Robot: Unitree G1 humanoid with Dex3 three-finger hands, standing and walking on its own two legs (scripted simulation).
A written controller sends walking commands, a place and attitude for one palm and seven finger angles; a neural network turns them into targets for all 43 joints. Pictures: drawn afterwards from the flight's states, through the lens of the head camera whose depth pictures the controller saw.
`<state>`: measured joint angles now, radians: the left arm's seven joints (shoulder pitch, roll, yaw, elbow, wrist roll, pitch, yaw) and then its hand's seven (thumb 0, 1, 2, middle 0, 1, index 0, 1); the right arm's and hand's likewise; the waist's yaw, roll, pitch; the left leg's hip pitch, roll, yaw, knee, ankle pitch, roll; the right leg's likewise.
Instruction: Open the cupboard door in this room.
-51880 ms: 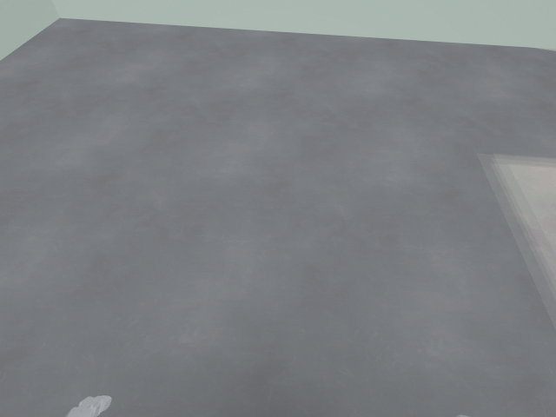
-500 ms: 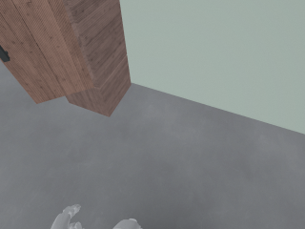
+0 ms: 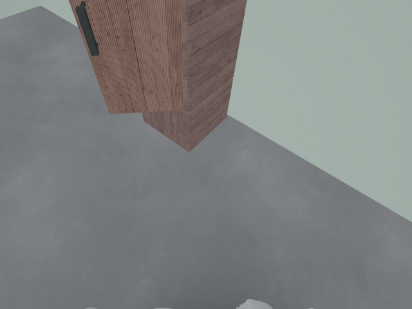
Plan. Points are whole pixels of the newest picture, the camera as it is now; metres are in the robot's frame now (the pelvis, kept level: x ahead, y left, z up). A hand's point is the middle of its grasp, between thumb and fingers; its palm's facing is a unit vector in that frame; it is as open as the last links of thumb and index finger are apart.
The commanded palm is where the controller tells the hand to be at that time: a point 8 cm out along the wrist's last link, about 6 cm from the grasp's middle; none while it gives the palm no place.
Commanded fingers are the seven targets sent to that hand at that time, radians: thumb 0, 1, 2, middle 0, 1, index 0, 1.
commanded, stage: turn to face it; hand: left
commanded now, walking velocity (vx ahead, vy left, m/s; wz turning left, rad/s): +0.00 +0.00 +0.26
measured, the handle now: (89, 29) +0.91 +0.46 +0.01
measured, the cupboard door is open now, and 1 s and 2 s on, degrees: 46 46 46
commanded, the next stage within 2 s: take the last steps up to it in 0.12 s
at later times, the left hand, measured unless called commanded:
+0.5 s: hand out of the picture -0.01 +0.20 -0.19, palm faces +0.21 -0.96 -0.18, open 7.4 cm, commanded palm none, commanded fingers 0.00 0.90 0.90 -0.20 -0.30 -0.20 -0.30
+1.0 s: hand (125, 274) +0.20 +0.19 -0.16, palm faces +0.24 -0.95 -0.19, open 7.3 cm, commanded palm none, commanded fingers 0.00 0.90 0.90 -0.20 -0.30 -0.20 -0.30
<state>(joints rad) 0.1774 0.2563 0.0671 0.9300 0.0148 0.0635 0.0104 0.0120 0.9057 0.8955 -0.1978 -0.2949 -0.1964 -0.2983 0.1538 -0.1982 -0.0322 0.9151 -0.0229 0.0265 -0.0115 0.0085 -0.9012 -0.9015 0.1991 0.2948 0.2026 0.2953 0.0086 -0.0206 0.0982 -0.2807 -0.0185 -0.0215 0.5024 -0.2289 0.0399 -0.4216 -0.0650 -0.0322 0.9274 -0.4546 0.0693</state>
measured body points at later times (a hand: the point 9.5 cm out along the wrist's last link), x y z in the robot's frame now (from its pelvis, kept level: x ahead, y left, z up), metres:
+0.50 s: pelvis +0.01 +0.01 -0.01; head +0.03 +0.04 +0.44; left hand -0.02 +0.25 -0.17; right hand +0.11 -0.24 -0.14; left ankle +0.00 +0.10 -0.74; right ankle +0.00 -0.14 -0.72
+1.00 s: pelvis +0.14 +0.01 +0.00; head +0.17 +0.00 +0.45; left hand +0.18 +0.24 -0.14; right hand +0.14 -0.22 -0.16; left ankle +0.08 +0.12 -0.67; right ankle +0.19 -0.08 -0.74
